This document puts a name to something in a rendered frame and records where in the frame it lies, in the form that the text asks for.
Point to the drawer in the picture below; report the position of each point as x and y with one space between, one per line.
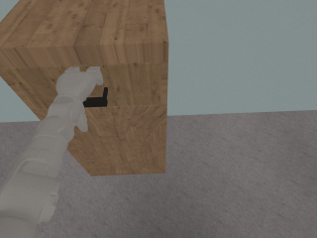
129 84

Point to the cabinet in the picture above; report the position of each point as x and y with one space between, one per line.
120 140

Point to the robot left upper arm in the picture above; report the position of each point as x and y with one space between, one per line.
28 200

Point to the handle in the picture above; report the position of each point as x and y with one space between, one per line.
97 101

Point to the left robot forearm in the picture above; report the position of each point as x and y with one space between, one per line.
45 153

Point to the robot left hand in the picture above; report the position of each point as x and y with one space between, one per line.
81 84

